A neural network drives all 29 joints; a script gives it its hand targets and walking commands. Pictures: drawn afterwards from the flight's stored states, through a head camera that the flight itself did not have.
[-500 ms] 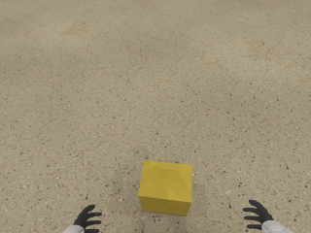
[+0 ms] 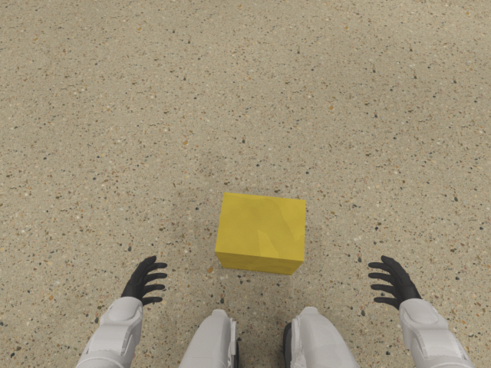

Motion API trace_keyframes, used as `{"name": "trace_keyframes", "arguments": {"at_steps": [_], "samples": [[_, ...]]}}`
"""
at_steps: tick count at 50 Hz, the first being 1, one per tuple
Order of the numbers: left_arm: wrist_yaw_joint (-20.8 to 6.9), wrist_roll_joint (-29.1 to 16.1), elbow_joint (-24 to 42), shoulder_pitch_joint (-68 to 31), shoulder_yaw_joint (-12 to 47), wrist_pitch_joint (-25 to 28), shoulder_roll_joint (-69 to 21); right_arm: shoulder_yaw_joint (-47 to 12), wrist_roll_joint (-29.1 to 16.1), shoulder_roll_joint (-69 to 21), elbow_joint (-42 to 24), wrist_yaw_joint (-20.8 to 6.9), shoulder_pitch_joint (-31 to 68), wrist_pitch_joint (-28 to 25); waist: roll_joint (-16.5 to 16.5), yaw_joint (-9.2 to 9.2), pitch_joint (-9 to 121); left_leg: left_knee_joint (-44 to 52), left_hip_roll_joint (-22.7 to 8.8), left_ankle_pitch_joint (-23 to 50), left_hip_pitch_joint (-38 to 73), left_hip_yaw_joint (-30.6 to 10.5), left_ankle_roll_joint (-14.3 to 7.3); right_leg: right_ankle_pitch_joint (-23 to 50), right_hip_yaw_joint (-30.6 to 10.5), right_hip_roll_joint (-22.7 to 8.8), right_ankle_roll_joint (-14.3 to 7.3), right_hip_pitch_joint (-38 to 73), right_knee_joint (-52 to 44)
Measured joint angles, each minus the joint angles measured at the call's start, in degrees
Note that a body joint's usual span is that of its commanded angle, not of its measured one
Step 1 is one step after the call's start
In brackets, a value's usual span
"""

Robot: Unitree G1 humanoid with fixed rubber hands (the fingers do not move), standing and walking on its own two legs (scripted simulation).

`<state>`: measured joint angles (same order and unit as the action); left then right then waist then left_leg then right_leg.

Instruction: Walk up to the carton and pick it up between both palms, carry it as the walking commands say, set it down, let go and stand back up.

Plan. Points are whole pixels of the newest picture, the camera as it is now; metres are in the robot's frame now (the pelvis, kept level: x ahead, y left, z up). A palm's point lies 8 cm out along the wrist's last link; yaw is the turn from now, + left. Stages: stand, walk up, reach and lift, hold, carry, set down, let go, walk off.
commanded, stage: reach and lift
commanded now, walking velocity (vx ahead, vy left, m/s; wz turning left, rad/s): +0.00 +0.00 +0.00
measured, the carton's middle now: (260, 237) +0.45 +0.00 -0.56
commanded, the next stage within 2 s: none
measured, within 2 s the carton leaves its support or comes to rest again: neither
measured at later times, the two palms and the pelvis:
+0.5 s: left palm (174, 222) +0.37 +0.18 -0.15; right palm (378, 227) +0.37 -0.23 -0.16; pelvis -0.04 -0.02 -0.04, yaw +0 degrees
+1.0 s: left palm (178, 190) +0.46 +0.19 -0.19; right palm (363, 196) +0.46 -0.23 -0.20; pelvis -0.03 +0.00 -0.05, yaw +0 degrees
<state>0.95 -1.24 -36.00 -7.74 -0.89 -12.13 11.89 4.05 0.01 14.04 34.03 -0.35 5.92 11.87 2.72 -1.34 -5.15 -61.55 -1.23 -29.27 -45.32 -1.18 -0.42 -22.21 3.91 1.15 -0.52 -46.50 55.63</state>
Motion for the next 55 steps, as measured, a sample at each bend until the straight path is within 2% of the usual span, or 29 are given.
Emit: {"name": "trace_keyframes", "arguments": {"at_steps": [10,16,22,28,34,43,49,55], "samples": [[2.2,-0.9,-0.1,-16.3,0.0,-5.2,0.0,2.7,0.0,2.2,6.5,-0.9,18.3,4.9,0.1,-0.01,-0.9,-4.2,0.6,1.4,-8.4,0.1,-0.2,1.2,0.0,-0.7,0.0,-8.5,4.5],[2.2,-0.9,-3.0,-26.3,-0.3,-5.4,0.0,5.5,0.0,1.7,9.0,-0.6,28.1,4.3,0.1,0.01,-2.6,-4.6,0.8,3.2,-14.6,0.1,-0.2,2.6,0.0,-1.0,-0.5,-14.8,5.4],[1.7,-0.9,-5.9,-33.8,-4.1,-2.8,0.0,7.4,0.0,1.2,9.5,2.1,34.6,1.3,-0.3,0.00,-2.6,-5.0,0.9,4.2,-21.7,0.2,-0.2,3.4,0.0,-1.1,-0.9,-22.2,6.3],[1.3,-1.0,-6.5,-39.6,-5.5,0.2,1.4,7.6,0.0,1.2,9.6,4.4,40.0,-0.9,-0.4,0.00,-2.2,-5.2,1.0,4.7,-27.1,0.2,-0.2,3.8,0.0,-1.1,-1.1,-27.7,6.6],[1.1,-1.6,-9.4,-46.7,-6.0,2.1,3.6,9.3,0.0,1.6,11.4,5.4,46.2,-2.7,-0.7,0.01,-0.9,-5.6,1.1,4.7,-31.3,0.1,-0.2,3.8,0.0,-1.3,-1.1,-31.8,6.9],[1.1,-1.7,-11.6,-54.2,-6.6,3.6,4.2,14.0,0.0,2.6,15.2,4.7,54.2,-5.6,-1.1,0.00,-0.6,-6.4,1.3,4.6,-36.9,0.0,-0.2,4.1,0.0,-1.5,-0.6,-36.8,7.0],[2.5,-1.7,-11.6,-54.8,-6.6,3.7,4.2,16.2,0.0,4.3,16.0,3.0,54.5,-7.3,-0.4,0.00,-3.1,-6.5,1.9,5.0,-37.5,-0.5,-0.2,4.1,-0.4,-1.5,-0.3,-37.2,7.0],[2.7,-2.4,-10.6,-55.4,-6.7,4.1,4.2,16.3,0.0,5.1,15.3,2.0,54.9,-7.9,-0.1,0.01,-5.3,-8.2,2.0,5.2,-39.9,-0.6,-0.2,4.2,-0.5,-1.5,-0.2,-39.6,8.7]]}}
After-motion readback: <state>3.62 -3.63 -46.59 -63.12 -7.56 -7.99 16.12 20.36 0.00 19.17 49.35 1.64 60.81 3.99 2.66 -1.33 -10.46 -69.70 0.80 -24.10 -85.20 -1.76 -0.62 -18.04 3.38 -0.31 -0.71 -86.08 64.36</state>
